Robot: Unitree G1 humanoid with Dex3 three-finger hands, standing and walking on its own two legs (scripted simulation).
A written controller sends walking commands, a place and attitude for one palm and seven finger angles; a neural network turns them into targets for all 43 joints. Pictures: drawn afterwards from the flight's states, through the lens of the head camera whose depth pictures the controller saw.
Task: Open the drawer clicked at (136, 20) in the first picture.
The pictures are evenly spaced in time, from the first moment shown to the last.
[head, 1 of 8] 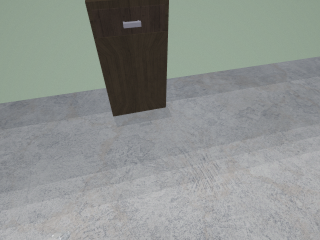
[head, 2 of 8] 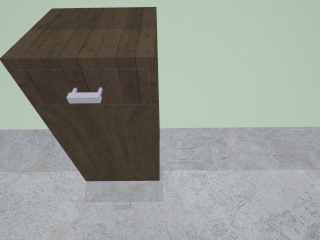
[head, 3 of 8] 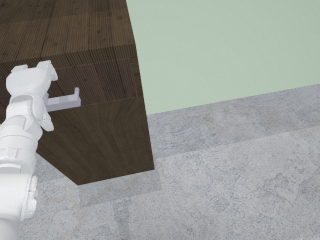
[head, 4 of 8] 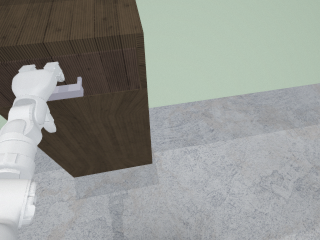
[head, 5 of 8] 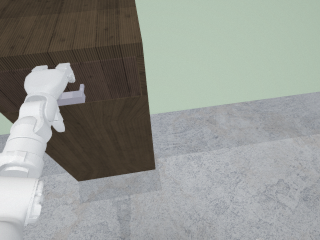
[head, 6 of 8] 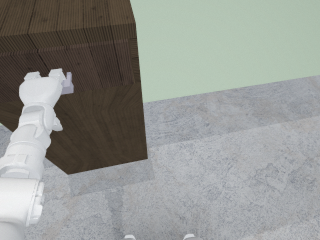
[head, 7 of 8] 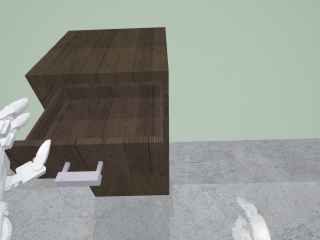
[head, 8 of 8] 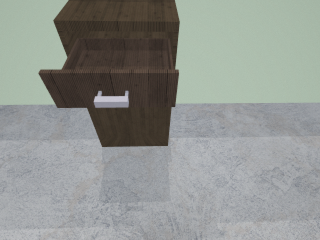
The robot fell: no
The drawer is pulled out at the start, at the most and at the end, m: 0.00 0.30 0.28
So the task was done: yes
